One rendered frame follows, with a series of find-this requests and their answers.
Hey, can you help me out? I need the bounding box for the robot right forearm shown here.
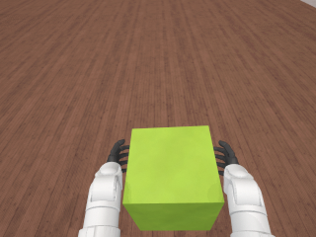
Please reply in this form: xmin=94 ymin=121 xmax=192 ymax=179
xmin=223 ymin=164 xmax=276 ymax=237

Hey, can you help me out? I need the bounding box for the right robot hand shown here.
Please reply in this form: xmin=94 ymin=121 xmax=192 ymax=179
xmin=213 ymin=140 xmax=239 ymax=176

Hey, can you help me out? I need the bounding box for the robot left forearm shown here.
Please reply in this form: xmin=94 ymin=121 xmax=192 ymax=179
xmin=78 ymin=162 xmax=122 ymax=237

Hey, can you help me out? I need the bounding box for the carton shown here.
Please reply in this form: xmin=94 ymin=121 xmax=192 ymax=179
xmin=122 ymin=125 xmax=225 ymax=231

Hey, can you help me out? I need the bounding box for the left robot hand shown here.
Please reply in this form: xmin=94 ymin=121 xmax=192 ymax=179
xmin=106 ymin=139 xmax=130 ymax=173

